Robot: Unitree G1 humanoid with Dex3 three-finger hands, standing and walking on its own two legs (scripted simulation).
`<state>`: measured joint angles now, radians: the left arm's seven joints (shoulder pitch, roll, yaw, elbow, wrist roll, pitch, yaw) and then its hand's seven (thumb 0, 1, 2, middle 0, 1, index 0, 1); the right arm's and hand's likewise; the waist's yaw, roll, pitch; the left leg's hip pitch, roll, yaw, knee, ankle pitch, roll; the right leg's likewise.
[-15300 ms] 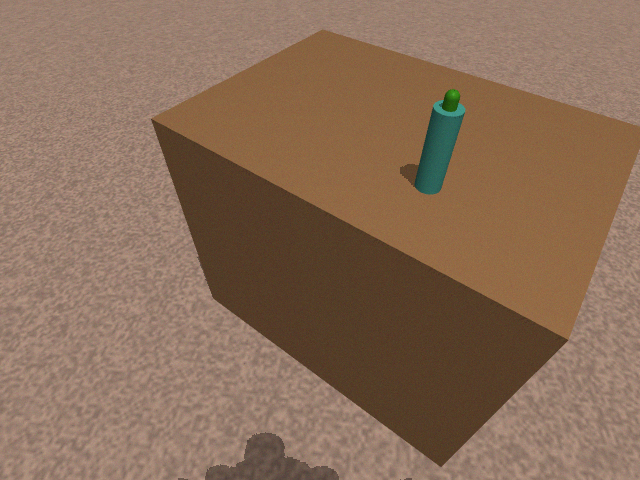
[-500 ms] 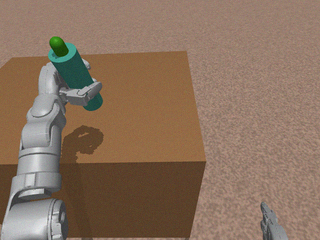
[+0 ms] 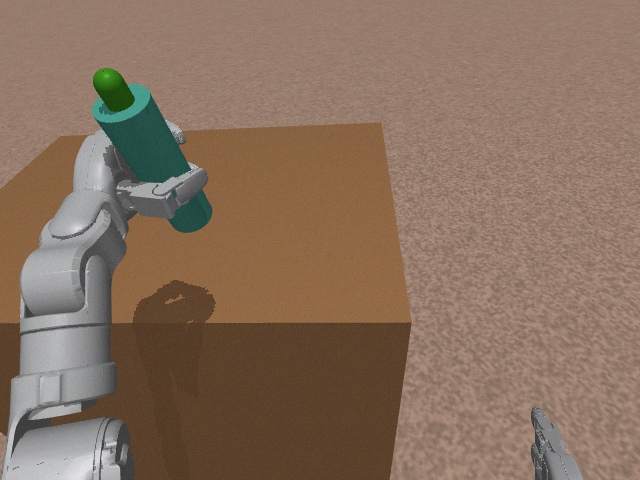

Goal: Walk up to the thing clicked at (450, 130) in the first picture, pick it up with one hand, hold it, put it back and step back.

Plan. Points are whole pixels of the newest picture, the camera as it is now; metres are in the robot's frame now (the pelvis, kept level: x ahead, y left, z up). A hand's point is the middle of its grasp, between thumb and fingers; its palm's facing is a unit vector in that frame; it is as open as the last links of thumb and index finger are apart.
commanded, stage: lift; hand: left
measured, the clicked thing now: (155, 157) +0.36 +0.17 +0.28
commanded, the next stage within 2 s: hold in 0.28 s
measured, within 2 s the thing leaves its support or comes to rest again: neither
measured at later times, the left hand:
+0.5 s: hand (151, 161) +0.36 +0.17 +0.28, palm faces +0.07 -1.00 -0.01, open 7.8 cm
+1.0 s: hand (143, 153) +0.34 +0.17 +0.30, palm faces +0.06 -1.00 -0.02, open 7.8 cm
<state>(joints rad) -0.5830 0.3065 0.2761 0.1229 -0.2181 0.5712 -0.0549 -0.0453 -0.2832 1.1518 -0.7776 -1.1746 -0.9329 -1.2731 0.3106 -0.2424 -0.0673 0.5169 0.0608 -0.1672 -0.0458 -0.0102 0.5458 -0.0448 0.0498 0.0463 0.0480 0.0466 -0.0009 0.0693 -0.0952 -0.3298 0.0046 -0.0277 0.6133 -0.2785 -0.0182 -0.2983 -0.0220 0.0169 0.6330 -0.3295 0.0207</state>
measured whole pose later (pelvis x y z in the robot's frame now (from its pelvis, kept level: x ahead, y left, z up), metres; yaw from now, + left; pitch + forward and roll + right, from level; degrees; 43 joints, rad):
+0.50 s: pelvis +0.00 +0.00 +0.00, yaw +0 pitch -1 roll +0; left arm -0.57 0.32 0.30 -0.01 -0.25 0.69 -0.06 -0.04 -0.29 1.15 -0.78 -1.17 -0.94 -1.27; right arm 0.29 -0.24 -0.07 0.57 0.07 -0.23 -0.05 -0.01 0.54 -0.05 0.05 0.05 0.05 0.05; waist 0.01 0.08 -0.10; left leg -0.31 0.00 -0.03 0.60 -0.28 -0.02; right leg -0.27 -0.02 0.02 0.62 -0.33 0.02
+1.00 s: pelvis +0.00 +0.00 +0.00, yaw +0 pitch -1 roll +0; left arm -0.57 0.32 0.31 -0.12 -0.27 0.81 -0.06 -0.04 -0.29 1.15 -0.79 -1.16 -0.95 -1.26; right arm 0.29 -0.25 -0.08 0.59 0.08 -0.22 -0.02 -0.01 0.54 -0.05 0.05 0.05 0.05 0.05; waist 0.03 0.09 -0.11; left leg -0.30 0.00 -0.03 0.61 -0.29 -0.01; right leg -0.26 -0.03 0.02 0.62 -0.33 0.03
